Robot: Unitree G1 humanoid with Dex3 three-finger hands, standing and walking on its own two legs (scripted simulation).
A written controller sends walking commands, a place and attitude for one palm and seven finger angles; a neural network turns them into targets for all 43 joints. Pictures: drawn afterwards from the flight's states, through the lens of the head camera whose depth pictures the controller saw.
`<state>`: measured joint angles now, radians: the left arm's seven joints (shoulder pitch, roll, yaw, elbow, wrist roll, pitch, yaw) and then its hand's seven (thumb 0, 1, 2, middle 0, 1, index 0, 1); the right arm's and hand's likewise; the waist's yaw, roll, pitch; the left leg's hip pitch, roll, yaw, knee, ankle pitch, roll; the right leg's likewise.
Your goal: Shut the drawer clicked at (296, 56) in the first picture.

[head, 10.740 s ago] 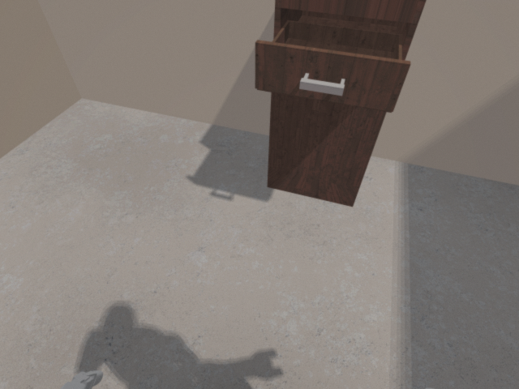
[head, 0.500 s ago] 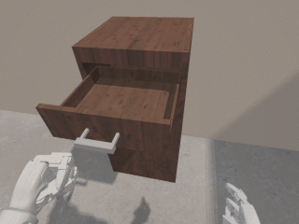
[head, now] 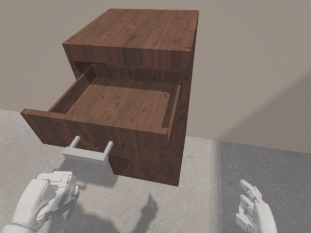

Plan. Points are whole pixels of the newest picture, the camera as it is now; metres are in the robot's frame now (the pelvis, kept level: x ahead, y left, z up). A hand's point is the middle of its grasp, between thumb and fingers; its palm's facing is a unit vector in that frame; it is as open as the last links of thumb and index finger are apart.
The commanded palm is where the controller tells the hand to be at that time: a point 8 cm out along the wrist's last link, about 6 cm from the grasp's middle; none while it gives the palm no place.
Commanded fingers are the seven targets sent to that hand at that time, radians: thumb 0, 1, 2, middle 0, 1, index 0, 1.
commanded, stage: bring the fist close to the handle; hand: left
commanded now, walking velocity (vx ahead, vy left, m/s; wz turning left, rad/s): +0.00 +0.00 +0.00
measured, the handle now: (89, 149) +0.32 +0.21 +0.06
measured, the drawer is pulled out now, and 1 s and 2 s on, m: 0.30 0.30 0.24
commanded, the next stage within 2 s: push the drawer shut in 1.00 s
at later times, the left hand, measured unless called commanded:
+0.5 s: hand (80, 185) +0.21 +0.20 +0.07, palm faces -0.12 -0.99 -0.04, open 3.3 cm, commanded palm +0.19 +0.25 +0.07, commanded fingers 0.00 0.90 0.90 -1.40 -1.60 -1.40 -1.60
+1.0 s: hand (90, 190) +0.21 +0.18 +0.05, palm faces -0.15 -0.99 -0.02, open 3.3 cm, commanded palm +0.19 +0.24 +0.06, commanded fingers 0.00 0.90 0.90 -1.40 -1.60 -1.40 -1.60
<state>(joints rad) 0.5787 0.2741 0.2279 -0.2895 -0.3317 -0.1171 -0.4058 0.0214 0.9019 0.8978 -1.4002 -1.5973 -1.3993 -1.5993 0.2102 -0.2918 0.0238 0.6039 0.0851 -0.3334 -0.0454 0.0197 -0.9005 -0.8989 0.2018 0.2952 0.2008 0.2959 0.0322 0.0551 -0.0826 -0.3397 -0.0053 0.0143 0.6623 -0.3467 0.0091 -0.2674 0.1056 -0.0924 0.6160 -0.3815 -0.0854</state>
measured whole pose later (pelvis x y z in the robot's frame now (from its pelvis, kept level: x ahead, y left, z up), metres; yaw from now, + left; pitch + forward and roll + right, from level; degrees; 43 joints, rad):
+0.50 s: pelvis -0.01 +0.05 -0.01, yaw +0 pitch +5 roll -1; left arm 0.38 0.22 0.08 -0.14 -0.25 -0.23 -0.25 0.02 0.90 0.90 -1.40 -1.60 -1.40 -1.60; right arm 0.25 -0.26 0.03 0.60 0.05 -0.27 -0.02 0.02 -0.90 -0.90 0.20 0.30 0.20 0.30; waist -0.02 0.05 -0.05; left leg -0.49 -0.05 0.04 0.75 -0.36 0.08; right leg -0.42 0.06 -0.08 0.73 -0.40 -0.07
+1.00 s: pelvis -0.01 +0.07 -0.02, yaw -1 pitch +8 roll -1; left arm 0.42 0.18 -0.08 -0.21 -0.16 -0.19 -0.13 0.02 0.90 0.90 -1.40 -1.60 -1.40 -1.60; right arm 0.24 -0.24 0.05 0.48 0.04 -0.12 0.01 0.02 -0.90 -0.90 0.20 0.30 0.20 0.30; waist -0.01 0.06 -0.08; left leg -0.58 -0.06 0.07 0.85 -0.41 0.10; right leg -0.52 0.03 -0.06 0.83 -0.46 -0.03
